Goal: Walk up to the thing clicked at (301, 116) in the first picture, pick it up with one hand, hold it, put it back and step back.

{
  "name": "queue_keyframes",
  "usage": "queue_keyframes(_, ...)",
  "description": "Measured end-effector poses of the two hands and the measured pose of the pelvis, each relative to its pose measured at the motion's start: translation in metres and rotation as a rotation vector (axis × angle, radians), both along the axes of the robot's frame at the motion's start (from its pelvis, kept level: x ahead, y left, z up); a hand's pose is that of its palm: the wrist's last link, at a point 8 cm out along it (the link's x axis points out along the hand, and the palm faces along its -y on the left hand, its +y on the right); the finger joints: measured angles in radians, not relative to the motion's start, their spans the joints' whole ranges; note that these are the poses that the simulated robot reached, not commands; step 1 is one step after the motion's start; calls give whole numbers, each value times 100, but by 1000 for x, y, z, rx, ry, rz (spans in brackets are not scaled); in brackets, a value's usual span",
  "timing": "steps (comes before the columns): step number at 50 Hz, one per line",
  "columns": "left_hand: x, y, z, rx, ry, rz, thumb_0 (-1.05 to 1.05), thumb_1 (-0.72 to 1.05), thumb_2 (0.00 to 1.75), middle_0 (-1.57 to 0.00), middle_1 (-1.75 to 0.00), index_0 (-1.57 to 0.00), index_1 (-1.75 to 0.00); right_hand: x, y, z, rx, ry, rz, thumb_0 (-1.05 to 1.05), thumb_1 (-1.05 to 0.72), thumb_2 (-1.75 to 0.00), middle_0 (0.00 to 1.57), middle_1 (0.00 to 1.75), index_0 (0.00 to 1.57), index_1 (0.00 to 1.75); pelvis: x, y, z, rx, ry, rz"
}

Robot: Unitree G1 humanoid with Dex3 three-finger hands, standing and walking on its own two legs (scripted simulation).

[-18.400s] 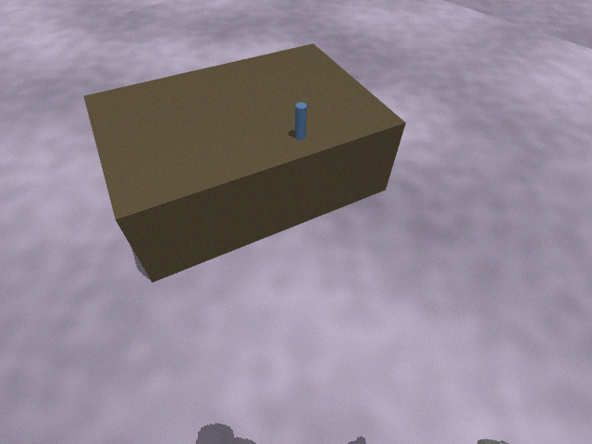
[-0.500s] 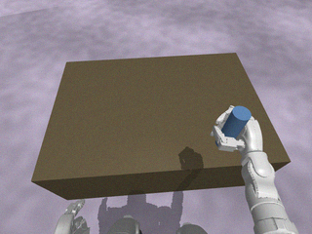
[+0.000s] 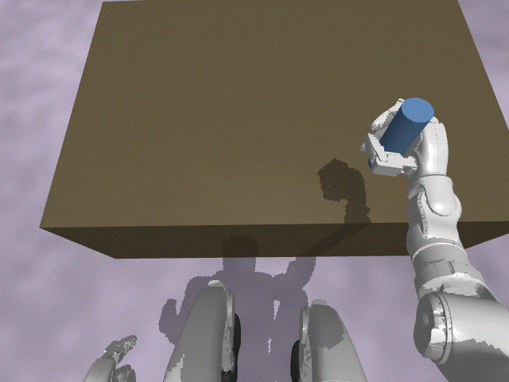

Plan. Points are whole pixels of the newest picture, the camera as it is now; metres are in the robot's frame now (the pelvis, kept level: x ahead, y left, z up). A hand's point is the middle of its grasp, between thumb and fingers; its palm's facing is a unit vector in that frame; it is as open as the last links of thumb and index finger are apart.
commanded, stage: crouch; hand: right
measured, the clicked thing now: (396, 140) +0.46 -0.17 +0.04
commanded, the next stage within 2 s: lower in 0.54 s
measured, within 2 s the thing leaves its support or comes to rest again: neither
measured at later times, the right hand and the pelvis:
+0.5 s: hand (365, 146) +0.49 -0.15 -0.04, palm faces -0.03 +1.00 +0.00, open 5.1 cm; pelvis -0.03 +0.00 -0.07, yaw +0 degrees
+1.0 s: hand (353, 159) +0.50 -0.15 -0.11, palm faces -0.04 +1.00 +0.00, open 5.1 cm; pelvis -0.04 +0.00 -0.12, yaw +0 degrees
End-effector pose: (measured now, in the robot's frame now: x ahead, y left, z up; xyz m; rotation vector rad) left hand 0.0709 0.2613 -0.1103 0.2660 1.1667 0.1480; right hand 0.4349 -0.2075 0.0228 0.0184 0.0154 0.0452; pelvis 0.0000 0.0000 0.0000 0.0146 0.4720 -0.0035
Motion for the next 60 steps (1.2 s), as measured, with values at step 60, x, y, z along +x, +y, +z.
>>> queue_keyframes(60, -72, 1, -135, 44, 181, -11, 0, 91, 90, -21, -31, -21, -30, 49, 9, -147, -26, 12, -11, 1, -16, -120, 104, 119, 104, 116, -47, -5, -138, 28, 167, -21)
